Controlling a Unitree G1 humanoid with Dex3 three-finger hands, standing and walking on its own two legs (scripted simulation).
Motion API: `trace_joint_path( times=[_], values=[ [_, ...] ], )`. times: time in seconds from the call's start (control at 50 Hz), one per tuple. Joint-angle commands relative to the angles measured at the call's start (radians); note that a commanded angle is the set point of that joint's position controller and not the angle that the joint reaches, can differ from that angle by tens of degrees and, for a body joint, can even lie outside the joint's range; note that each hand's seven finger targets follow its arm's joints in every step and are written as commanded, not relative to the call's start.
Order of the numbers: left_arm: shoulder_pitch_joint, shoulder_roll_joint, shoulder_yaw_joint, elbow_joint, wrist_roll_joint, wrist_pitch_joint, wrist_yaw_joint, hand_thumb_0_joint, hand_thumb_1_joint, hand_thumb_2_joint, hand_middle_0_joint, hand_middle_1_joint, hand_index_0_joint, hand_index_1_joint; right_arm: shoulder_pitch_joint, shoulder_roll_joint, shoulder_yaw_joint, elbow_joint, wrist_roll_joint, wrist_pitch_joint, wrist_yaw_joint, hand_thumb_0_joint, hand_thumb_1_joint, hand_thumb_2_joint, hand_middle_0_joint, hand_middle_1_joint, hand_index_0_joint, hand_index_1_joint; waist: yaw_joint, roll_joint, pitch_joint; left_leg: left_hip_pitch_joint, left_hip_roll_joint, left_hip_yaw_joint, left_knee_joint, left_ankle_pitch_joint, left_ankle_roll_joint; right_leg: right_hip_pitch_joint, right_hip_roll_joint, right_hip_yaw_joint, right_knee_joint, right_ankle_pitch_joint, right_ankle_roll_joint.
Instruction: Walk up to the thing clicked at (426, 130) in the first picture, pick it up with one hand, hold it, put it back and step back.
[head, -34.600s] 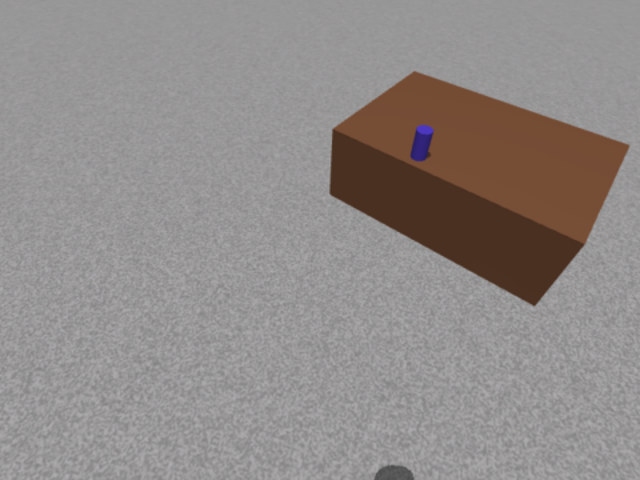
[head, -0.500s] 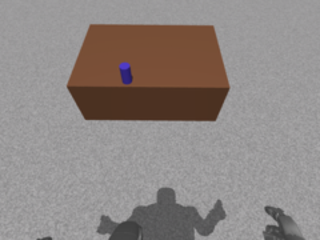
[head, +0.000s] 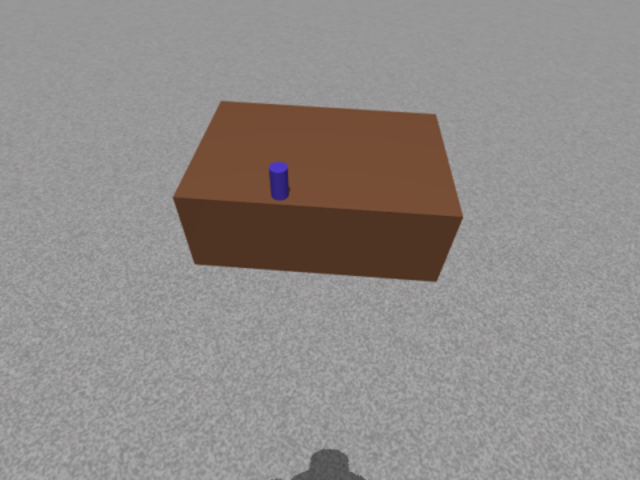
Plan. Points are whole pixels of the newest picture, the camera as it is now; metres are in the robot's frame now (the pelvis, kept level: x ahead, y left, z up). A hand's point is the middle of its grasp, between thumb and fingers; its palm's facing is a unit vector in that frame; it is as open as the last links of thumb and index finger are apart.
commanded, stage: step back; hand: left
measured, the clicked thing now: (279, 181) +1.07 +0.15 -0.35
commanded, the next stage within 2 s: stand in 0.72 s
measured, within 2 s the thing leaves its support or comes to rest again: neither
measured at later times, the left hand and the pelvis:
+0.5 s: hand out of the picture +0.11 +0.29 -0.16, palm faces +0.00 -0.93 -0.37, open 7.4 cm; pelvis +0.04 +0.02 +0.00, yaw -1 degrees
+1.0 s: hand out of the picture +0.15 +0.27 -0.14, palm faces -0.04 -0.94 -0.34, open 7.4 cm; pelvis +0.05 +0.02 +0.01, yaw -1 degrees
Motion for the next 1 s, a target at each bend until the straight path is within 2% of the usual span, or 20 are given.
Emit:
trace_joint_path(
  times=[0.0,0.06,0.08,0.1,0.12,0.14,0.16,0.2,0.28,0.34,0.36,0.38,0.4,0.42,0.44,0.48,0.52,0.54,0.74,0.98],
  values=[
    [-0.074,0.167,0.052,-0.069,-0.001,-0.052,0.001,0.000,0.900,0.900,-0.200,-0.300,-0.200,-0.300,-0.107,-0.272,-0.067,-0.093,0.001,-0.043,-0.016,0.000,-0.900,-0.900,0.200,0.300,0.200,0.300,-0.020,0.200,0.076,-0.121,0.194,-0.247,-0.303,-0.290,0.110,0.009,0.016,-0.027,-0.132,0.038,0.010],
    [0.012,0.150,0.049,-0.020,0.010,-0.073,0.020,0.000,0.900,0.900,-0.200,-0.300,-0.200,-0.300,-0.135,-0.236,-0.056,-0.104,0.017,-0.017,-0.010,0.000,-0.900,-0.900,0.200,0.300,0.200,0.300,0.034,0.168,0.012,-0.171,0.158,-0.133,-0.134,-0.235,0.080,0.234,0.044,-0.049,-0.389,0.156,-0.007],
    [0.039,0.170,0.058,-0.006,0.017,-0.081,0.028,0.000,0.900,0.900,-0.200,-0.300,-0.200,-0.300,-0.124,-0.204,-0.046,-0.106,0.021,-0.014,-0.012,0.000,-0.900,-0.900,0.200,0.300,0.200,0.300,0.046,0.104,-0.020,-0.222,0.118,-0.089,-0.015,-0.178,0.056,0.330,0.017,0.025,-0.419,0.169,-0.017],
    [0.071,0.226,0.076,0.001,0.028,-0.088,0.038,0.000,0.900,0.900,-0.200,-0.300,-0.200,-0.300,-0.115,-0.152,-0.032,-0.122,0.028,-0.017,-0.014,0.000,-0.900,-0.900,0.200,0.300,0.200,0.300,0.058,-0.065,-0.034,-0.369,0.027,-0.028,0.188,-0.161,0.009,0.409,-0.139,0.303,-0.495,0.068,-0.070],
    [0.049,0.295,0.088,-0.014,0.025,-0.091,0.040,0.000,0.900,0.900,-0.200,-0.300,-0.200,-0.300,-0.120,-0.163,-0.035,-0.121,0.023,-0.015,-0.023,0.000,-0.900,-0.900,0.200,0.300,0.200,0.300,0.068,-0.110,-0.015,-0.409,-0.013,-0.044,0.298,-0.257,-0.010,0.322,-0.313,0.514,-0.562,-0.101,-0.161],
    [-0.015,0.317,0.089,-0.042,0.025,-0.091,0.038,0.000,0.900,0.900,-0.200,-0.300,-0.200,-0.300,-0.103,-0.222,-0.054,-0.104,0.017,-0.017,-0.027,0.000,-0.900,-0.900,0.200,0.300,0.200,0.300,0.050,-0.060,0.042,-0.322,0.032,-0.098,0.357,-0.263,-0.020,0.151,-0.387,0.567,-0.566,-0.152,-0.231],
    [-0.064,0.287,0.084,-0.058,0.020,-0.092,0.037,0.000,0.900,0.900,-0.200,-0.300,-0.200,-0.300,-0.069,-0.235,-0.059,-0.089,0.020,-0.022,-0.024,0.000,-0.900,-0.900,0.200,0.300,0.200,0.300,0.019,-0.051,0.067,-0.307,0.058,-0.101,0.355,-0.243,-0.017,0.127,-0.370,0.515,-0.542,-0.074,-0.246],
    [-0.060,0.226,0.065,-0.058,0.011,-0.098,0.039,0.000,0.900,0.900,-0.200,-0.300,-0.200,-0.300,-0.072,-0.214,-0.053,-0.079,0.027,-0.028,-0.019,0.000,-0.900,-0.900,0.200,0.300,0.200,0.300,0.012,-0.047,0.046,-0.301,0.065,-0.099,0.308,-0.182,-0.015,0.173,-0.282,0.341,-0.502,0.137,-0.185],
    [-0.081,0.228,0.053,-0.056,0.009,-0.093,0.035,0.000,0.900,0.900,-0.200,-0.300,-0.200,-0.300,-0.064,-0.187,-0.047,-0.064,0.024,-0.029,-0.012,0.000,-0.900,-0.900,0.200,0.300,0.200,0.300,0.009,-0.119,-0.020,-0.147,0.056,0.006,0.133,-0.101,-0.027,0.127,-0.219,0.183,-0.421,0.371,-0.144],
    [-0.126,0.198,0.032,-0.069,-0.004,-0.074,0.034,0.000,0.900,0.900,-0.200,-0.300,-0.200,-0.300,-0.021,-0.181,-0.053,-0.028,0.021,-0.041,-0.024,0.000,-0.900,-0.900,0.200,0.300,0.200,0.300,-0.035,-0.096,-0.071,0.039,0.023,0.046,-0.123,0.164,-0.019,0.085,-0.151,0.075,-0.248,0.540,-0.079],
    [-0.111,0.164,0.020,-0.076,-0.010,-0.069,0.034,0.000,0.900,0.900,-0.200,-0.300,-0.200,-0.300,-0.013,-0.211,-0.063,-0.023,0.017,-0.047,-0.032,0.000,-0.900,-0.900,0.200,0.300,0.200,0.300,-0.036,-0.039,-0.112,0.105,0.081,-0.030,-0.136,0.286,0.005,0.063,-0.113,0.043,-0.164,0.552,-0.044],
    [-0.089,0.128,0.008,-0.078,-0.021,-0.064,0.033,0.000,0.900,0.900,-0.200,-0.300,-0.200,-0.300,-0.026,-0.258,-0.067,-0.031,0.012,-0.053,-0.039,0.000,-0.900,-0.900,0.200,0.300,0.200,0.300,-0.020,0.099,-0.141,0.126,0.227,-0.215,-0.174,0.377,0.046,0.007,-0.035,0.007,-0.071,0.399,-0.003],
    [-0.055,0.120,0.003,-0.055,-0.029,-0.048,0.036,0.000,0.900,0.900,-0.200,-0.300,-0.200,-0.300,-0.107,-0.290,-0.061,-0.055,0.020,-0.055,-0.040,0.000,-0.900,-0.900,0.200,0.300,0.200,0.300,0.019,0.137,-0.126,0.055,0.326,-0.316,-0.202,0.259,0.131,0.012,0.009,-0.010,-0.102,0.104,0.009],
    [-0.054,0.164,0.013,-0.027,-0.023,-0.039,0.039,0.000,0.900,0.900,-0.200,-0.300,-0.200,-0.300,-0.158,-0.311,-0.064,-0.059,0.026,-0.048,-0.036,0.000,-0.900,-0.900,0.200,0.300,0.200,0.300,0.015,0.146,-0.099,-0.078,0.340,-0.295,-0.197,0.149,0.180,0.116,-0.010,0.001,-0.100,-0.032,0.002],
    [-0.060,0.167,0.011,-0.013,-0.018,-0.043,0.037,0.000,0.900,0.900,-0.200,-0.300,-0.200,-0.300,-0.190,-0.291,-0.057,-0.052,0.022,-0.042,-0.033,0.000,-0.900,-0.900,0.200,0.300,0.200,0.300,0.027,0.132,-0.071,-0.109,0.301,-0.241,-0.189,0.135,0.149,0.154,-0.018,0.003,-0.180,-0.003,-0.002],
    [-0.070,0.169,0.013,0.004,-0.008,-0.053,0.032,0.000,0.900,0.900,-0.200,-0.300,-0.200,-0.300,-0.204,-0.255,-0.041,-0.051,0.025,-0.040,-0.033,0.000,-0.900,-0.900,0.200,0.300,0.200,0.300,0.029,0.125,-0.063,-0.091,0.211,-0.134,-0.147,0.219,0.058,0.192,-0.041,0.035,-0.291,0.252,-0.011],
    [-0.062,0.179,0.021,0.017,-0.019,-0.060,0.038,0.000,0.900,0.900,-0.200,-0.300,-0.200,-0.300,-0.203,-0.223,-0.030,-0.033,0.033,-0.044,-0.036,0.000,-0.900,-0.900,0.200,0.300,0.200,0.300,0.026,0.132,-0.091,-0.076,0.165,-0.078,-0.087,0.358,0.020,0.233,-0.064,0.060,-0.305,0.427,-0.015],
    [-0.075,0.185,0.016,0.022,-0.019,-0.061,0.038,0.000,0.900,0.900,-0.200,-0.300,-0.200,-0.300,-0.202,-0.215,-0.026,-0.027,0.037,-0.043,-0.035,0.000,-0.900,-0.900,0.200,0.300,0.200,0.300,0.017,0.130,-0.096,-0.073,0.153,-0.075,-0.100,0.307,0.015,0.226,-0.075,0.075,-0.307,0.436,-0.017],
    [-0.148,0.152,-0.013,0.072,-0.021,-0.061,0.035,0.000,0.900,0.900,-0.200,-0.300,-0.200,-0.300,-0.199,-0.225,-0.020,0.038,0.046,-0.051,-0.031,0.000,-0.900,-0.900,0.200,0.300,0.200,0.300,-0.010,0.042,-0.158,0.114,0.166,-0.062,-0.145,0.530,0.014,0.257,-0.096,0.059,-0.377,0.581,0.006],
    [-0.194,0.159,-0.017,0.109,-0.014,-0.061,0.032,0.000,0.900,0.900,-0.200,-0.300,-0.200,-0.300,-0.245,-0.209,-0.008,0.062,0.046,-0.048,-0.025,0.000,-0.900,-0.900,0.200,0.300,0.200,0.300,-0.010,0.035,-0.105,0.117,0.158,-0.047,-0.222,0.384,-0.007,0.269,-0.113,0.066,-0.486,0.475,0.014]
  ],
)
